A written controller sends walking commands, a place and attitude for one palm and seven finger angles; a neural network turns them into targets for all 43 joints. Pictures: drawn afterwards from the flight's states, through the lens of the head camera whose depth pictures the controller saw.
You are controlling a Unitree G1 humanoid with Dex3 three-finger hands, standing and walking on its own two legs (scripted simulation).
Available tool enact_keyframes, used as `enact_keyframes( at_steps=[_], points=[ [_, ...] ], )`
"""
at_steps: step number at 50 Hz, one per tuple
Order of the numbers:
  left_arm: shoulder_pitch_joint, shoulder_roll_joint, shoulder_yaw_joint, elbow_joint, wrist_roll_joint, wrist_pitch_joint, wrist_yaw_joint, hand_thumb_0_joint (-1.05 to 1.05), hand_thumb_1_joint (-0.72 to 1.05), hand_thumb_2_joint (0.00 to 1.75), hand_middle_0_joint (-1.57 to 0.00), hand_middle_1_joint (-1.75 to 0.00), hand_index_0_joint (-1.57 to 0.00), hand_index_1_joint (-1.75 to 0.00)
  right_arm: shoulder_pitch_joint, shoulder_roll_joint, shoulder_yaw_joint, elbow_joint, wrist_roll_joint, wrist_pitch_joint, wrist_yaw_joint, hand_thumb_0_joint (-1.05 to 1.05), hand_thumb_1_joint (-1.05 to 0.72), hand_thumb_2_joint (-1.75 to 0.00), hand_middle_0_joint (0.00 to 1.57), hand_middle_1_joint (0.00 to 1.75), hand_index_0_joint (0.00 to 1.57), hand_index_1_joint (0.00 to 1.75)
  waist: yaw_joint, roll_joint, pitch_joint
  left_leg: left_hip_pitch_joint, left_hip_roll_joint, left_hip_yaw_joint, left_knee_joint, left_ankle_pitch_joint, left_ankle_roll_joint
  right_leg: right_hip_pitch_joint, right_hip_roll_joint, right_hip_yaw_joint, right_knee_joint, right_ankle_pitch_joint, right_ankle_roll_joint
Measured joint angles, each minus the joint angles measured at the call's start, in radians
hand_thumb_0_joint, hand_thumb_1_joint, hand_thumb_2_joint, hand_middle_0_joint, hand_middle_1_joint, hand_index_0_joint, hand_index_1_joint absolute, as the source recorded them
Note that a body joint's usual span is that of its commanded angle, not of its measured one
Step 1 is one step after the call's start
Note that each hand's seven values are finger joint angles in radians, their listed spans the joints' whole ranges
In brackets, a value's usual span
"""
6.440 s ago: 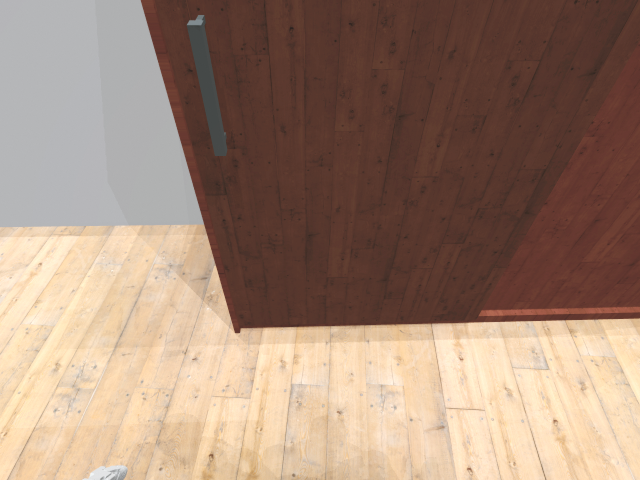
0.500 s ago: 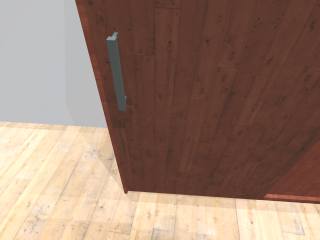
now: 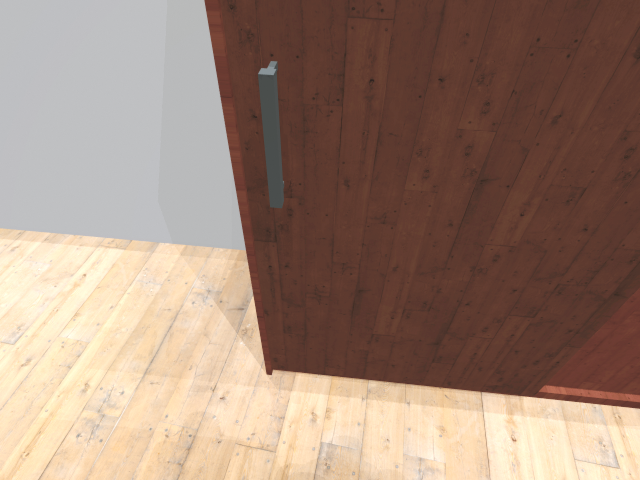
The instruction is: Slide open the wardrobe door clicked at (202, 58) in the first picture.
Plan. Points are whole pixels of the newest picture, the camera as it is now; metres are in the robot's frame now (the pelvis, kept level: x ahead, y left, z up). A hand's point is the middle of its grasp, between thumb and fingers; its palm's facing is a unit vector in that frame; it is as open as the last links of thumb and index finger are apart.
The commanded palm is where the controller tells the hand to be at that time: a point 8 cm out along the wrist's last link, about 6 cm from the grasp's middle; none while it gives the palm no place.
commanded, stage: come to a stop and stand still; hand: left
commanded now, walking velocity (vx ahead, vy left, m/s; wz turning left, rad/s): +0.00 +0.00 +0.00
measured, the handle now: (275, 140) +0.59 +0.11 +0.14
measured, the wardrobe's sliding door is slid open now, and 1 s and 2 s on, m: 0.00 0.00 0.00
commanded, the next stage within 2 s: look again from close up in 0.38 s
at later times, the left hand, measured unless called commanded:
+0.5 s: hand out of the picture +0.04 +0.23 -0.17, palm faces -0.03 -0.96 -0.27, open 7.4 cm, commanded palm none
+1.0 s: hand out of the picture +0.12 +0.23 -0.15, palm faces -0.04 -0.95 -0.32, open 7.4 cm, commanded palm none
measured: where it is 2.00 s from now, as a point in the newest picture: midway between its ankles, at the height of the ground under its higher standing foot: outside the picture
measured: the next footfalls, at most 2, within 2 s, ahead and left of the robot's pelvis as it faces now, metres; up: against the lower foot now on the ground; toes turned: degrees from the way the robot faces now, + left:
none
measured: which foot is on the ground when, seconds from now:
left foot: down 0.00-1.00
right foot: down 0.00-1.00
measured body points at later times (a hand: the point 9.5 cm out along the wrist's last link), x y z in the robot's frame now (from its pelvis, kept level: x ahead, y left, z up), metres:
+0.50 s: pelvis +0.01 +0.01 +0.00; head +0.01 +0.02 +0.45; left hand +0.04 +0.28 -0.15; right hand +0.06 -0.26 -0.14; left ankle +0.05 +0.08 -0.74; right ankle +0.07 -0.13 -0.74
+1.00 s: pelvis +0.05 +0.00 +0.01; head +0.06 +0.00 +0.46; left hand +0.12 +0.28 -0.13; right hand +0.14 -0.28 -0.13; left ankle +0.05 +0.08 -0.74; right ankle +0.07 -0.13 -0.74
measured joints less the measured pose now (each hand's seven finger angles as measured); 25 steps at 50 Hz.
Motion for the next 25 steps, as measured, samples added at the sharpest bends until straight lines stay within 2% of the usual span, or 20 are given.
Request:
enact_keyframes(
  at_steps=[13,25],
  points=[
    [-0.011,-0.06,-0.016,0.038,0.003,-0.005,0.004,0.0,0.9,0.9,-0.21,-0.3,-0.2,-0.3,-0.025,0.044,-0.001,0.055,0.006,-0.002,-0.002,0.01,-0.9,-0.9,0.2,0.3,0.21,0.3,-0.001,-0.02,0.025,0.003,-0.014,0.005,-0.019,0.012,0.013,0.002,-0.005,0.019,-0.018,0.011,0.011],
    [-0.025,-0.058,-0.014,0.043,0.006,-0.007,0.013,0.0,0.9,0.9,-0.21,-0.3,-0.2,-0.3,-0.056,0.056,-0.004,0.056,0.008,-0.005,-0.002,0.01,-0.9,-0.9,0.2,0.3,0.21,0.3,0.001,-0.027,0.028,0.029,-0.035,0.007,-0.047,0.009,0.022,0.019,-0.02,0.032,-0.031,0.045,0.022]
  ],
)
